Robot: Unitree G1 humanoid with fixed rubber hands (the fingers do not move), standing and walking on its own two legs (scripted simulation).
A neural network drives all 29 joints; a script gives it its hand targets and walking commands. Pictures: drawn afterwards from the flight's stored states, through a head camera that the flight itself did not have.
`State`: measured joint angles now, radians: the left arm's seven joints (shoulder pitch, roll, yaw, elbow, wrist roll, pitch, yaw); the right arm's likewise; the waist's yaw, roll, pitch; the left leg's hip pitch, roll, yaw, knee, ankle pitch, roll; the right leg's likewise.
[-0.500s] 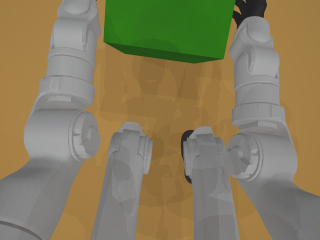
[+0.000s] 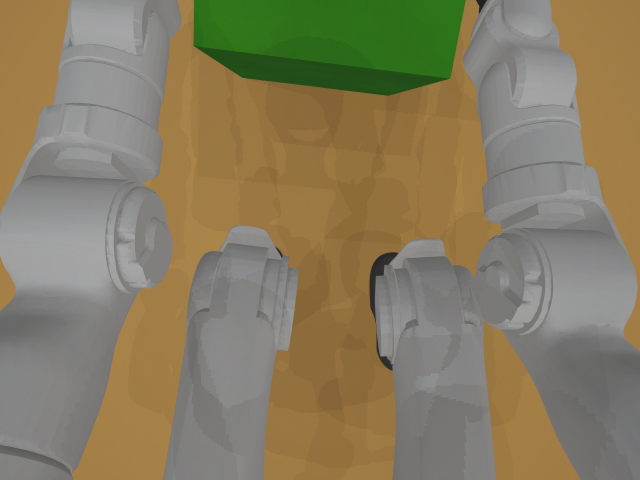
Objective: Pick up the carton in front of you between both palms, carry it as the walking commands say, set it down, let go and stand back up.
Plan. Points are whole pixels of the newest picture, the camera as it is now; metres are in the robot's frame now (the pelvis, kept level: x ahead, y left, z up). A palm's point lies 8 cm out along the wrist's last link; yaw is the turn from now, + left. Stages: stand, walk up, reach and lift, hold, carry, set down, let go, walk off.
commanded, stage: set down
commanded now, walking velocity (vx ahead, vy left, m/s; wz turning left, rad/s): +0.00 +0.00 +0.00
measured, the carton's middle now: out of the picture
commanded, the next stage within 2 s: none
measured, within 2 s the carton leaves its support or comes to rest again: rests again in 0.02 s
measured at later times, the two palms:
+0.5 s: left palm out of the picture +0.55 +0.20 -0.18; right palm out of the picture +0.54 -0.11 -0.18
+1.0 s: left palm out of the picture +0.54 +0.21 -0.21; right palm (509, 15) +0.54 -0.14 -0.21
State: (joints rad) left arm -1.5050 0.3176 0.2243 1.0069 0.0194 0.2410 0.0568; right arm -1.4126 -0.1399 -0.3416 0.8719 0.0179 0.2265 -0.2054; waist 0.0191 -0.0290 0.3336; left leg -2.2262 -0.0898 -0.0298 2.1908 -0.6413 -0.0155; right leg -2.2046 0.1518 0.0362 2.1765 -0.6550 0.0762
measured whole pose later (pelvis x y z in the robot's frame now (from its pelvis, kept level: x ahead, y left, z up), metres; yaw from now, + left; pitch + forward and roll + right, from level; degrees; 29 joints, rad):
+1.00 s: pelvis +0.00 +0.00 -0.02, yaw +0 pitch +33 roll -2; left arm -1.56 0.42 0.23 1.15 0.00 0.11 0.00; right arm -1.50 -0.24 -0.34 1.05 -0.01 0.11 -0.11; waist 0.01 -0.03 0.52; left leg -2.18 -0.05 -0.01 2.27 -0.66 0.01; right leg -2.15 0.11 0.01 2.25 -0.68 0.06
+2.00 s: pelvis +0.01 +0.01 +0.19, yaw +0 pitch +47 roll -2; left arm -1.40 0.44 0.25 1.00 -0.03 0.23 -0.04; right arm -1.29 -0.23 -0.30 0.82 0.06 0.25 -0.13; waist -0.02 -0.01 0.03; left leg -1.86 -0.06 -0.03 1.47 -0.44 0.01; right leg -1.83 0.06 0.03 1.46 -0.45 0.03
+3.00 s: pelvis +0.10 +0.00 +0.38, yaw +2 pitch +13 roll +0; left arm 0.02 0.20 0.11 0.54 0.01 -0.01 -0.06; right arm 0.06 -0.18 -0.08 0.50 0.00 0.01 0.04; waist -0.01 -0.01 0.01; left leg -0.51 -0.04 -0.05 0.54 -0.26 0.01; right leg -0.50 0.04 0.06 0.55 -0.27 -0.01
